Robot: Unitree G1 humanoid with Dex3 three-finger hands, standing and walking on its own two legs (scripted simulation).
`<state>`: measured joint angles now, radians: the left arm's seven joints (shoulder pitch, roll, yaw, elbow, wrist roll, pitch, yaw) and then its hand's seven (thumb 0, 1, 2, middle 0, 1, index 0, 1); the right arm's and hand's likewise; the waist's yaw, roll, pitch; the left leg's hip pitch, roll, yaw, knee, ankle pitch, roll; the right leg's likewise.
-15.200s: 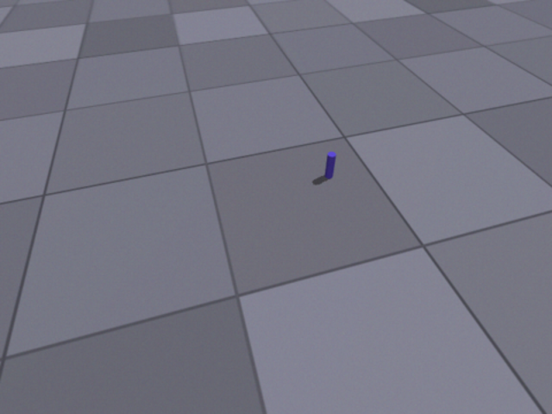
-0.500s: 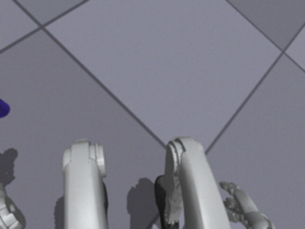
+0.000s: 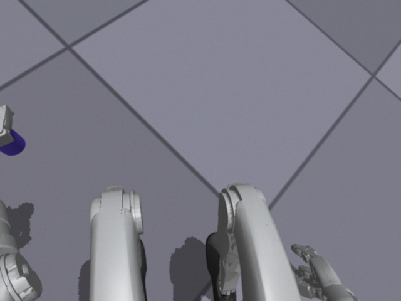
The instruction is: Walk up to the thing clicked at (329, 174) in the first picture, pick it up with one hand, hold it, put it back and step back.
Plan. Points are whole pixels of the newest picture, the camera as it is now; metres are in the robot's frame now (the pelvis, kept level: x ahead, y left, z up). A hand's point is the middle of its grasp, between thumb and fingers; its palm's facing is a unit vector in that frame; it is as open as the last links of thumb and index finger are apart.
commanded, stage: settle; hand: left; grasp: from the side
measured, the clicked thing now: out of the picture +0.42 +0.37 -0.06
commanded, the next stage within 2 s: lift in 0.90 s
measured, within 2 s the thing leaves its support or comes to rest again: neither
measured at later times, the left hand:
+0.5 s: hand out of the picture +0.43 +0.35 -0.01, palm faces +0.45 -0.89 -0.04, open 5.6 cm
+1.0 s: hand out of the picture +0.42 +0.33 +0.00, palm faces +0.43 -0.90 -0.05, open 5.6 cm
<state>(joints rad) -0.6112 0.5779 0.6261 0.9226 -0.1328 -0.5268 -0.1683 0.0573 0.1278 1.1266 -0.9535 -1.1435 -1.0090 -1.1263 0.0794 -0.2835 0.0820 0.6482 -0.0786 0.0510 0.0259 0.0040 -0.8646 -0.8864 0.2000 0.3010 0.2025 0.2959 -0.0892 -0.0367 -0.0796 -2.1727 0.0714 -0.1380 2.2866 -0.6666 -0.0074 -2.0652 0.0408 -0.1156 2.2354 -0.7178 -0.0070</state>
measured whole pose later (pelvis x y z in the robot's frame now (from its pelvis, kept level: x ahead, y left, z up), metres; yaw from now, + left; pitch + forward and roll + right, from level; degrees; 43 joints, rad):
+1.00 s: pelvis +0.00 +0.00 +0.03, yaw +2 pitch +33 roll -6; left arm -0.60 0.49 0.58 0.90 -0.14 -0.55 -0.16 0.06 0.13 1.13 -0.95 -1.14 -1.01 -1.13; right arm 0.09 -0.27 0.04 0.67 -0.06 0.03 0.03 0.00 -0.88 -0.89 0.20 0.30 0.20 0.30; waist -0.08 -0.02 -0.12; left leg -2.11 0.07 -0.11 2.19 -0.67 -0.01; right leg -2.01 0.03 -0.09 2.16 -0.72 -0.01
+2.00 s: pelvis +0.04 +0.01 +0.22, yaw +6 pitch +25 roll -4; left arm -0.18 0.26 0.33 0.32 -0.19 -0.29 0.01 0.05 0.13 1.12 -0.95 -1.14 -1.01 -1.13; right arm 0.15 -0.23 -0.01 0.60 0.04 0.00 -0.04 0.01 -0.89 -0.89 0.20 0.30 0.20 0.30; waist -0.03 0.02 -0.18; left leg -1.40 0.06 -0.05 1.56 -0.61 -0.01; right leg -1.31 0.02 -0.06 1.52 -0.65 0.00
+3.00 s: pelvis +0.07 +0.00 +0.34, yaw +8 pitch +13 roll -2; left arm -0.09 0.16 0.20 0.36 -0.14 -0.36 0.10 0.05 0.13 1.12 -0.96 -1.13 -1.01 -1.12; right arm 0.22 -0.21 -0.01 0.62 -0.01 -0.01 -0.03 0.01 -0.90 -0.89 0.20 0.30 0.20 0.30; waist -0.02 0.01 -0.08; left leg -0.80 0.04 -0.02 1.03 -0.45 -0.02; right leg -0.73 0.01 -0.05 1.01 -0.50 -0.01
